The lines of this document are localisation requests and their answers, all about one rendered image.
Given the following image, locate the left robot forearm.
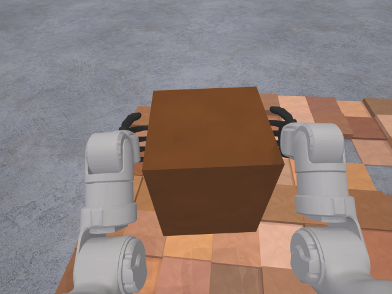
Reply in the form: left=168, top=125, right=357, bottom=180
left=73, top=130, right=141, bottom=284

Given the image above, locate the left robot upper arm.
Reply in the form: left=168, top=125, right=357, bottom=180
left=63, top=236, right=147, bottom=294

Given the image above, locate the right robot hand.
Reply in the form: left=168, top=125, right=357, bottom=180
left=269, top=106, right=297, bottom=158

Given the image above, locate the right robot upper arm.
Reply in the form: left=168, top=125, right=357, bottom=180
left=290, top=227, right=392, bottom=294

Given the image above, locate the carton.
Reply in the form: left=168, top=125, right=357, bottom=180
left=142, top=86, right=285, bottom=236

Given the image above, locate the left robot hand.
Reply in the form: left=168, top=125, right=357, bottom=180
left=119, top=113, right=148, bottom=162

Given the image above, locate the right robot forearm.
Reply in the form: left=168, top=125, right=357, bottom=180
left=280, top=122, right=371, bottom=270

